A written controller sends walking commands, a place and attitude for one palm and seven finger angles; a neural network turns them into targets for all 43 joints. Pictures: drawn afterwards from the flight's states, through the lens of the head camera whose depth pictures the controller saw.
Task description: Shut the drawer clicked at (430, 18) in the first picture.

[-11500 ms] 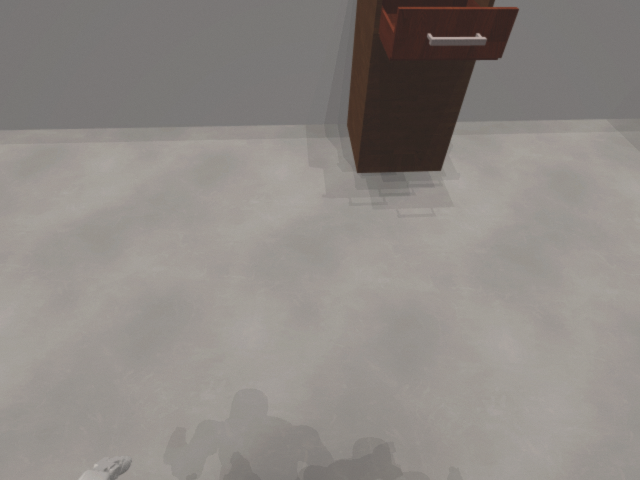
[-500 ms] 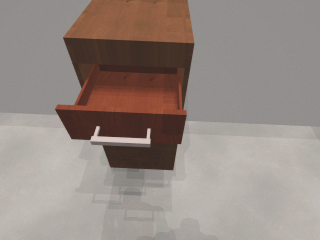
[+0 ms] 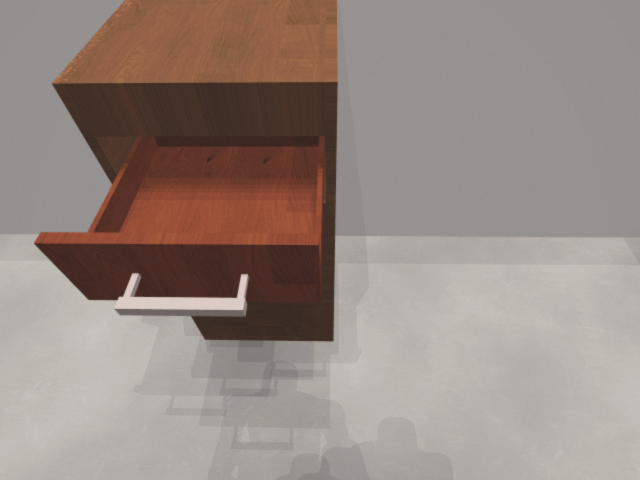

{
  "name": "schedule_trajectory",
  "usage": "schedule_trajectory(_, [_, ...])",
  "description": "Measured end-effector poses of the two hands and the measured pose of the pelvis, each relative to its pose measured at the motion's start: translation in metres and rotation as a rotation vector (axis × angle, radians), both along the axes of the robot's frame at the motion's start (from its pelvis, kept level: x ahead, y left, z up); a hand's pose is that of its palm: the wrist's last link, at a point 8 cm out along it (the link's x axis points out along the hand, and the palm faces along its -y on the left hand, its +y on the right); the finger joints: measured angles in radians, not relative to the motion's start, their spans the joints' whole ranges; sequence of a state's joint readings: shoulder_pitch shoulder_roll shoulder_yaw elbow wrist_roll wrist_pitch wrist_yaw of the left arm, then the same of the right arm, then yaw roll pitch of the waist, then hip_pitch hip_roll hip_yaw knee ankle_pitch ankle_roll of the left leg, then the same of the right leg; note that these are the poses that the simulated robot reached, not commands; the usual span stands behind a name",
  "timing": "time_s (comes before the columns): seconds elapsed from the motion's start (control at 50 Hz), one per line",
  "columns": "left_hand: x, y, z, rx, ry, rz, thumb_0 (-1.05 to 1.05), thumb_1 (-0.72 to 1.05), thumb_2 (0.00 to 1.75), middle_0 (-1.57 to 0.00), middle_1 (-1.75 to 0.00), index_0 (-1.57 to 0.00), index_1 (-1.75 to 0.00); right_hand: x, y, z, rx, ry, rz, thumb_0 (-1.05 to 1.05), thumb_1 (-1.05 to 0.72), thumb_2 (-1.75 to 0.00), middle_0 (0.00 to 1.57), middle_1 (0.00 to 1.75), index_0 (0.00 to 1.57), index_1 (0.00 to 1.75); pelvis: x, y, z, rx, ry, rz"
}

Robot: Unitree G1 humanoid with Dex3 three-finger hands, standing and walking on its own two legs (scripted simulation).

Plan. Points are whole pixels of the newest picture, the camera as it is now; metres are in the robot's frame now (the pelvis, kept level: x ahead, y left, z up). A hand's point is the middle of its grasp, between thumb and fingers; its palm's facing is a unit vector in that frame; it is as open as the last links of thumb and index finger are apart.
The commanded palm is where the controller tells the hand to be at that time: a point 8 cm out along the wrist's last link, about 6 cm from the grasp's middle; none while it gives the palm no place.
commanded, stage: come to a stop and stand still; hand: left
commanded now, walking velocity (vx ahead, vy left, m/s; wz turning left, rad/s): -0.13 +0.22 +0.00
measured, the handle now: (185, 294) +0.36 +0.21 -0.01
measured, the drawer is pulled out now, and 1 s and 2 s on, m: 0.23 0.23 0.23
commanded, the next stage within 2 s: look again from close up in 0.94 s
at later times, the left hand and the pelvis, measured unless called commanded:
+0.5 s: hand out of the picture +0.02 +0.26 -0.18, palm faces +0.12 -0.96 -0.27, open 7.3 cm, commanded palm none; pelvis +0.00 +0.06 -0.01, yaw +1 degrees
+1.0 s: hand out of the picture -0.04 +0.28 -0.16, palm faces +0.06 -0.98 -0.21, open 7.3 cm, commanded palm none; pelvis -0.02 +0.10 +0.01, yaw +2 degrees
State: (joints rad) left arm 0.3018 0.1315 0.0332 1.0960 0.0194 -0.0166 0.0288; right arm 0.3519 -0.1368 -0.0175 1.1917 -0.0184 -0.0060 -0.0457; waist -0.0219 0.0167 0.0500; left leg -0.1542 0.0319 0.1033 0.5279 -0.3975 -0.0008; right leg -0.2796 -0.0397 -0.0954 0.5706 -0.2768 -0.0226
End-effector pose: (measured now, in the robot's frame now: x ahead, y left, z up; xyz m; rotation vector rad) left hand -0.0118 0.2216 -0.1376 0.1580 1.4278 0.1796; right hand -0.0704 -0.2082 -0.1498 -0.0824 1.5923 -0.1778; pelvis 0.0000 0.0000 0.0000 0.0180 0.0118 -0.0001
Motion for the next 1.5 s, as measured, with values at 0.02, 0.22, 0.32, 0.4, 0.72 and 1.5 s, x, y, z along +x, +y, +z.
schedule_trajectory(0.02, [0.005, -0.005, 0.0, -0.002, -0.007, 0.005, 0.01, 0.92, 0.9, -0.2, -0.3, -0.2, -0.3, 0.007, -0.005, 0.001, -0.002, 0.001, 0.006, 0.0, -0.91, -0.9, 0.2, 0.3, 0.2, 0.3, 0.004, -0.004, 0.001, -0.005, 0.002, 0.008])
schedule_trajectory(0.22, [0.012, -0.013, 0.006, 0.013, -0.013, 0.058, 0.01, 0.93, 0.9, -0.21, -0.3, -0.2, -0.3, 0.113, -0.034, 0.006, -0.051, -0.149, 0.115, 0.0, -0.91, -0.9, 0.2, 0.3, 0.2, 0.3, 0.006, -0.007, 0.008, 0.004, -0.005, 0.02])
schedule_trajectory(0.32, [0.001, 0.009, 0.007, 0.027, 0.002, 0.065, 0.0, 0.92, 0.9, -0.21, -0.3, -0.21, -0.3, 0.167, -0.024, 0.012, -0.063, -0.293, 0.152, 0.0, -0.91, -0.9, 0.2, 0.3, 0.19, 0.3, 0.001, 0.009, 0.008, 0.008, -0.013, 0.023])
schedule_trajectory(0.4, [0.001, 0.037, 0.001, 0.035, -0.018, 0.053, 0.0, 0.91, 0.9, -0.21, -0.3, -0.21, -0.3, 0.194, -0.002, 0.023, -0.067, -0.417, 0.174, 0.0, -0.91, -0.9, 0.19, 0.3, 0.19, 0.3, 0.0, 0.028, 0.004, 0.0, -0.015, 0.017])
schedule_trajectory(0.72, [0.022, 0.127, 0.015, 0.084, -0.227, 0.003, 0.0, 0.91, 0.9, -0.2, -0.3, -0.2, -0.3, 0.152, 0.095, 0.015, 0.021, -0.495, 0.186, 0.0, -0.91, -0.9, 0.2, 0.3, 0.2, 0.3, -0.02, 0.097, -0.003, -0.022, -0.044, 0.029])
schedule_trajectory(1.5, [0.012, 0.061, 0.003, -0.025, -0.071, 0.004, 0.01, 0.92, 0.9, -0.2, -0.3, -0.2, -0.3, 0.104, 0.05, 0.017, -0.032, -0.279, 0.122, 0.0, -0.92, -0.9, 0.2, 0.3, 0.2, 0.3, 0.011, 0.066, 0.01, -0.012, -0.026, 0.031])
